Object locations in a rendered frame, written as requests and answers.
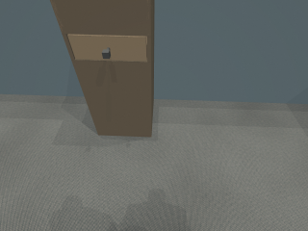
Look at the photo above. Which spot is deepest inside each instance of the handle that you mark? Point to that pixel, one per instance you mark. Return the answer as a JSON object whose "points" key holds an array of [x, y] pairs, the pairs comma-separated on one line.
{"points": [[106, 53]]}

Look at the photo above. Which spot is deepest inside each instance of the cabinet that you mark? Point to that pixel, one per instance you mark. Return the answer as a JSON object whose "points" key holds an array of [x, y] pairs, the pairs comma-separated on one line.
{"points": [[119, 94]]}

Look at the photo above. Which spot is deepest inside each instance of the drawer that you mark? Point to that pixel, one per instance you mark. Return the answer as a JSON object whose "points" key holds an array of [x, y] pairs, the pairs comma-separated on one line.
{"points": [[122, 48]]}

